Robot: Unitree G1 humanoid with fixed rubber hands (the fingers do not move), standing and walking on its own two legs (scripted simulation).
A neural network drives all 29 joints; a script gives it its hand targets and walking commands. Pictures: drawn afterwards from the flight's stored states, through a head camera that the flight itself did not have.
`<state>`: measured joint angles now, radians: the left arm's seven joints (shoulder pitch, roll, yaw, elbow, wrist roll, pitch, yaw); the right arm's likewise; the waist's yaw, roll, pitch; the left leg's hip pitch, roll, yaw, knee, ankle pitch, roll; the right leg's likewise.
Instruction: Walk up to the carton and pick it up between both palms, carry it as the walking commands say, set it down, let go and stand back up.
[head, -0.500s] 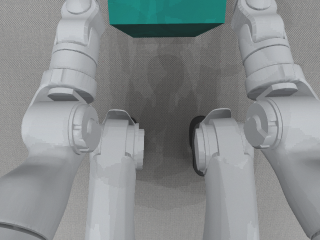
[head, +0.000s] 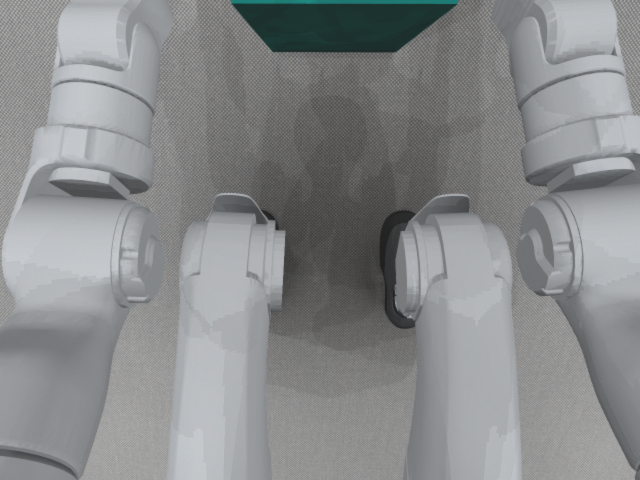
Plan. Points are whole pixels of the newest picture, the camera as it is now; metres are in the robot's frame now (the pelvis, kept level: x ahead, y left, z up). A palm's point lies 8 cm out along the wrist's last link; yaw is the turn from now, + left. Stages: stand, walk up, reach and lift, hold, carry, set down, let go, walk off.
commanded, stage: set down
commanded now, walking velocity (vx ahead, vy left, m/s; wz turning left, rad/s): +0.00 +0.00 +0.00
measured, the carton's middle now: out of the picture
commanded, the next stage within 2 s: let go in 1.04 s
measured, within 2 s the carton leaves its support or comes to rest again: neither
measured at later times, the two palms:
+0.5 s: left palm out of the picture +0.56 +0.17 -0.01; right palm out of the picture +0.56 -0.17 -0.02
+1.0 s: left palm out of the picture +0.56 +0.18 +0.15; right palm out of the picture +0.55 -0.18 +0.14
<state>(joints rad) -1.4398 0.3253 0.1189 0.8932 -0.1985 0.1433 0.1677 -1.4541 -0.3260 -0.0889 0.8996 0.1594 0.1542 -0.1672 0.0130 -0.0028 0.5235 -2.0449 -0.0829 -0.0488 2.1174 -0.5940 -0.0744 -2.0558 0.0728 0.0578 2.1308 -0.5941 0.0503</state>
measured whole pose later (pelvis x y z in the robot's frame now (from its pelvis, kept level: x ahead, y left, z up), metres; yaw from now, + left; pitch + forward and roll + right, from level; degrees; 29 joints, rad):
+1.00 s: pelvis +0.02 +0.00 +0.24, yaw +0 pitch +29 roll +2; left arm -1.25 0.27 0.29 0.76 -0.05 0.25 0.09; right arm -1.27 -0.26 -0.21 0.77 0.02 0.27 -0.10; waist 0.00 -0.02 0.36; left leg -1.34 -0.06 -0.05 1.18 -0.35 -0.04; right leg -1.36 0.05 0.11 1.21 -0.36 0.03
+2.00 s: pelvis +0.12 +0.00 +0.37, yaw -2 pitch +5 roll +1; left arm 0.23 0.21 0.05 0.39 0.00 0.03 -0.06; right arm 0.17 -0.21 -0.06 0.44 -0.05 0.03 0.04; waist 0.00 0.00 0.07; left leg -0.30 -0.03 -0.07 0.47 -0.25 -0.01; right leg -0.32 0.01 0.08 0.50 -0.26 0.01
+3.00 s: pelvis +0.14 +0.01 +0.37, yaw -2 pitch -1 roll +0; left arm 0.27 0.36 0.02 0.81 0.05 -0.01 0.01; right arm 0.28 -0.33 -0.03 0.81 -0.04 -0.02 -0.01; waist 0.00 -0.01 -0.08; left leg -0.18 -0.01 -0.04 0.49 -0.30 -0.01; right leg -0.20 0.01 0.07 0.50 -0.29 0.01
